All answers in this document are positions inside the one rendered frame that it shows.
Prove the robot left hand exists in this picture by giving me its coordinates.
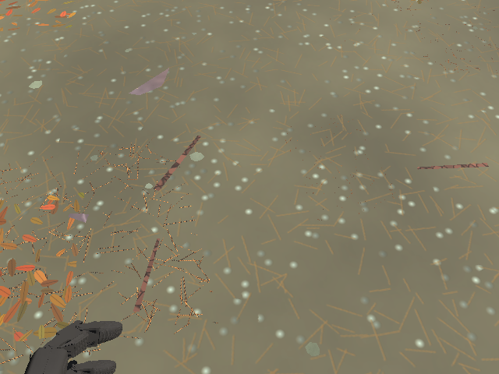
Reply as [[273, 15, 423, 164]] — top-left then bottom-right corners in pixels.
[[24, 320, 122, 374]]

